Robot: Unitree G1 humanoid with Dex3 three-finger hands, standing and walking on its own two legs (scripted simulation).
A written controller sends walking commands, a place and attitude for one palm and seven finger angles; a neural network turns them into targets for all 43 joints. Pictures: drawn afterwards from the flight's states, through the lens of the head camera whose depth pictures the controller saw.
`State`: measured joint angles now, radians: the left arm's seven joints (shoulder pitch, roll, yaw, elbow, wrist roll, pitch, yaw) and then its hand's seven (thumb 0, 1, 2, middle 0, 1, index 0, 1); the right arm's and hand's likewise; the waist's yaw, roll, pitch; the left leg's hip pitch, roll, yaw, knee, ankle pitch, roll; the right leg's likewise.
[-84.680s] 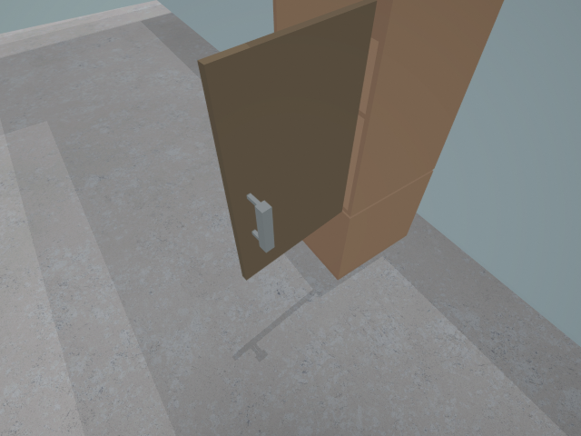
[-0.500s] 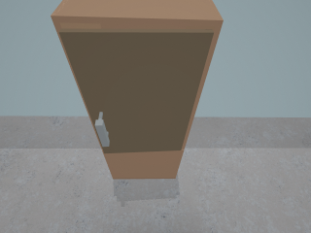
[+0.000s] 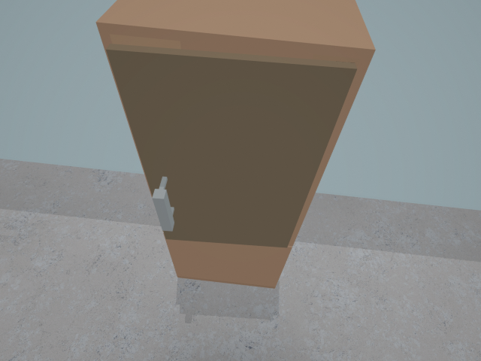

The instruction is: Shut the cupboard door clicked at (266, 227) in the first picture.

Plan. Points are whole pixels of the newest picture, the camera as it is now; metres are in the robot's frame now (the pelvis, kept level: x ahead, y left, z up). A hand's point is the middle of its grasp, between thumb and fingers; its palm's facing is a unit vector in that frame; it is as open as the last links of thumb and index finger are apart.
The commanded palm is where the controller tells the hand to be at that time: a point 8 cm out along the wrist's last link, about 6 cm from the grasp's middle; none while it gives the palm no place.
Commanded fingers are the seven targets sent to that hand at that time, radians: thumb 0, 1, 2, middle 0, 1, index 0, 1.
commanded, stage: come to a stop and stand still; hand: left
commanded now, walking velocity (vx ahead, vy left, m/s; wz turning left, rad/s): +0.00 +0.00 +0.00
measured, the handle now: (166, 204) +0.44 +0.22 -0.11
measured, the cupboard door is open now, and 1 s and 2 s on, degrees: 3 3 3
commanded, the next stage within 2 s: look again from close up in 0.46 s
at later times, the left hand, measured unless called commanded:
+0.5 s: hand out of the picture +0.03 +0.18 -0.16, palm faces +0.00 -0.97 -0.22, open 7.3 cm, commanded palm none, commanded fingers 0.00 0.90 0.90 -0.20 -0.30 -0.20 -0.30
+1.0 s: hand out of the picture +0.03 +0.15 -0.17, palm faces +0.01 -0.98 -0.18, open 7.3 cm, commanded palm none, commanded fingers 0.00 0.90 0.90 -0.20 -0.30 -0.20 -0.30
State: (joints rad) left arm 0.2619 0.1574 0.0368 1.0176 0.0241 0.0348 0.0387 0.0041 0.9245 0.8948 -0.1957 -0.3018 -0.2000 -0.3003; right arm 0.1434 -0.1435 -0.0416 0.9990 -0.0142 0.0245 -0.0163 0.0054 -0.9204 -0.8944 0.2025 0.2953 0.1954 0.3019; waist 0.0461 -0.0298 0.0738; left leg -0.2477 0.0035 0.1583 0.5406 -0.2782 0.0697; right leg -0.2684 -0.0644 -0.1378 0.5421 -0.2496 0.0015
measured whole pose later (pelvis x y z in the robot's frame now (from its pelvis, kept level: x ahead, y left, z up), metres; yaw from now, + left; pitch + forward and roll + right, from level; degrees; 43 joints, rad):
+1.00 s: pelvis +0.04 -0.01 +0.01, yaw -1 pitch +0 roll +0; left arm 0.29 0.13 -0.02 1.13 0.01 -0.01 0.04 0.01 0.93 0.89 -0.19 -0.30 -0.20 -0.30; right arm 0.29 -0.13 0.02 1.15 -0.01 -0.02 -0.02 0.02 -0.92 -0.89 0.20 0.30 0.20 0.30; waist 0.01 0.00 0.04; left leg -0.14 0.00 0.17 0.40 -0.27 0.04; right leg -0.18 -0.04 -0.13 0.44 -0.26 -0.01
